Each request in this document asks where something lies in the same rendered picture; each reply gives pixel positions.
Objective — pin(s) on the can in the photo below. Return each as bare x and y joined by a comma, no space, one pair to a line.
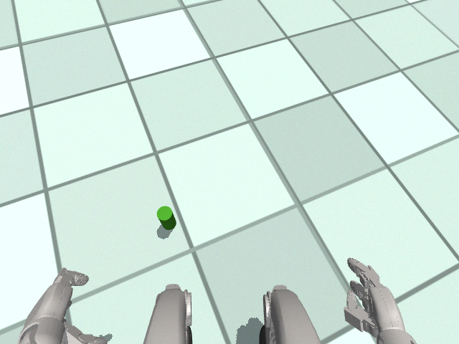
166,217

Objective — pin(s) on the right robot arm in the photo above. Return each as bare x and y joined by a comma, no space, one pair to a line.
394,337

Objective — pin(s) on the right robot hand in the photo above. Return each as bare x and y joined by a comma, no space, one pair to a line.
380,310

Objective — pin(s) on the left robot arm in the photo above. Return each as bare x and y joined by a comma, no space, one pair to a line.
44,330

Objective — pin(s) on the left robot hand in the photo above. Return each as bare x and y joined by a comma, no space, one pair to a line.
55,302

